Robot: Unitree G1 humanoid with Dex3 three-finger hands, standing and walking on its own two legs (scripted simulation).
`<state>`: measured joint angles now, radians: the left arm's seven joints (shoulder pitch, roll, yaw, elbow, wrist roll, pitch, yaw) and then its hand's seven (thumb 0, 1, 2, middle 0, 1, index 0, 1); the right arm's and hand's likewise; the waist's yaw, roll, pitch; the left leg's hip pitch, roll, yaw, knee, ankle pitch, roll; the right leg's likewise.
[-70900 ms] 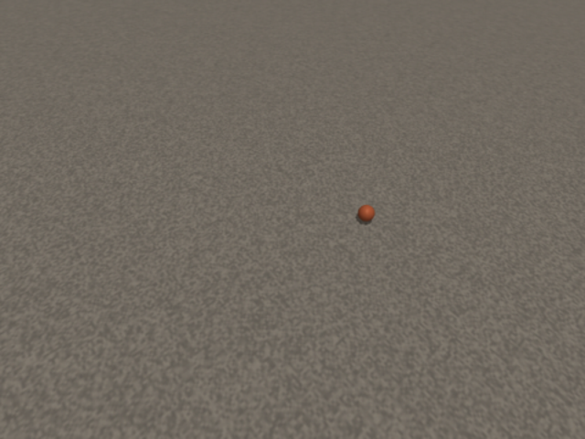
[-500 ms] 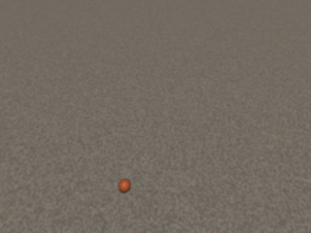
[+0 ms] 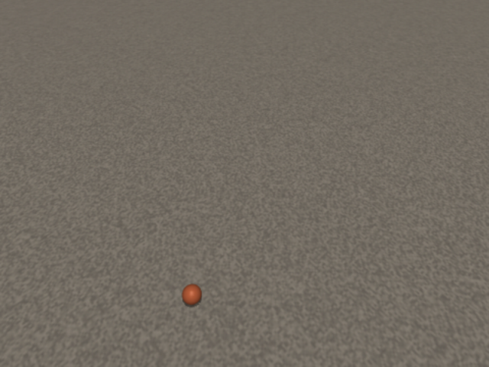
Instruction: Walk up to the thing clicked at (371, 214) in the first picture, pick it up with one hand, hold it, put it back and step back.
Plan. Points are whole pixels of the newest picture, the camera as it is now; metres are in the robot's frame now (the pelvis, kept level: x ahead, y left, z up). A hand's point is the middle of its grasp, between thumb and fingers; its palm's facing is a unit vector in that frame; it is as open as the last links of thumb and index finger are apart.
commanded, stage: stand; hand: left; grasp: from above
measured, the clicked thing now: (191, 294) +0.51 +0.22 -0.74
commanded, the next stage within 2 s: step back in 0.60 s
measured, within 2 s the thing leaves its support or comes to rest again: neither
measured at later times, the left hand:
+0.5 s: hand out of the picture +0.08 +0.24 -0.16, palm faces +0.00 -0.94 -0.34, open 7.4 cm
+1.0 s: hand out of the picture +0.09 +0.32 -0.18, palm faces -0.05 -0.93 -0.37, open 7.4 cm
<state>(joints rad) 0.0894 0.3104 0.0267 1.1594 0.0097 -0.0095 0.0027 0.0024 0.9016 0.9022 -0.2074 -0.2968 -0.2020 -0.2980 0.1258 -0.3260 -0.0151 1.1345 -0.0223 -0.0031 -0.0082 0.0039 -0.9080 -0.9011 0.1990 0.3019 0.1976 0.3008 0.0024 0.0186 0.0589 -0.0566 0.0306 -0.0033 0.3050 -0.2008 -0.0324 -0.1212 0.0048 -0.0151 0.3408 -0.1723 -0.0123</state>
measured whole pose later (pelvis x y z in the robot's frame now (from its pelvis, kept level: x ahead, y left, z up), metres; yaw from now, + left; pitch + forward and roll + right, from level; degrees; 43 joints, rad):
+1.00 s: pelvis -0.07 +0.06 -0.02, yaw -1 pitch -1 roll -1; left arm 0.02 0.42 0.06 0.90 0.01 0.07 0.03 0.00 0.90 0.90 -0.21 -0.30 -0.20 -0.30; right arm 0.15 -0.36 -0.06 0.98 -0.04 0.03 0.00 0.00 -0.91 -0.90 0.20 0.30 0.20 0.30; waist -0.02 -0.07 0.19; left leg -0.25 -0.03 -0.01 0.61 -0.33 0.05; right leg -0.47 0.09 0.17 0.98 -0.52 -0.01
